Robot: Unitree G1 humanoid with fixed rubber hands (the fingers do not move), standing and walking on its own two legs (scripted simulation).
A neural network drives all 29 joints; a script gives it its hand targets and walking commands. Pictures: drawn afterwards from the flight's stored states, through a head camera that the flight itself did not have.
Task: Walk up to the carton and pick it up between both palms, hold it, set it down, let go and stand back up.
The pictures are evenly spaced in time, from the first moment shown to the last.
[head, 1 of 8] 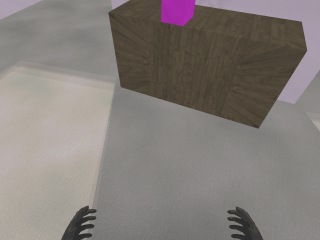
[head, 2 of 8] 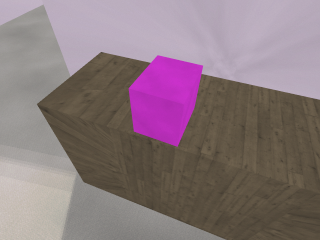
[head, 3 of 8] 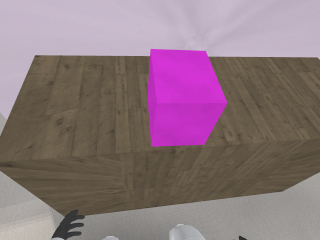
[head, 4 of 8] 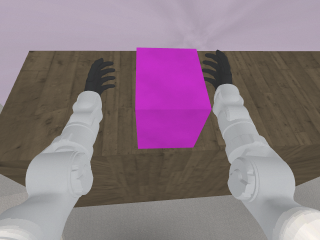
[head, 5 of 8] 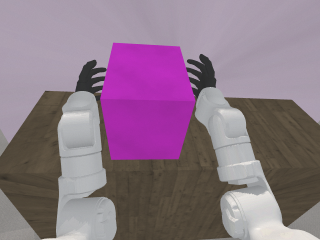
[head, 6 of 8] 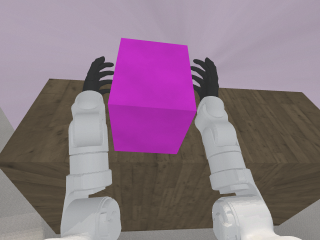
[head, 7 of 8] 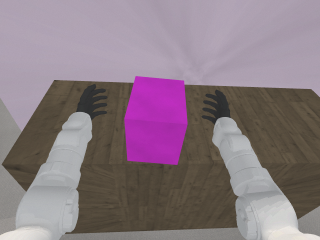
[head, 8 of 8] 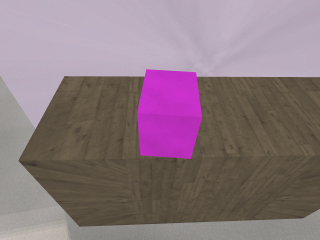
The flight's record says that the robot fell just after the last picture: no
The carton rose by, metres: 0.18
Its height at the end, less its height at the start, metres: +0.00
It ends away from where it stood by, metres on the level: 0.04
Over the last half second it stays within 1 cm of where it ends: yes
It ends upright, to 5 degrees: yes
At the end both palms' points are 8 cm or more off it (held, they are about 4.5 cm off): yes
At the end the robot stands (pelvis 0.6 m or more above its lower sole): yes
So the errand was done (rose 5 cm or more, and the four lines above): yes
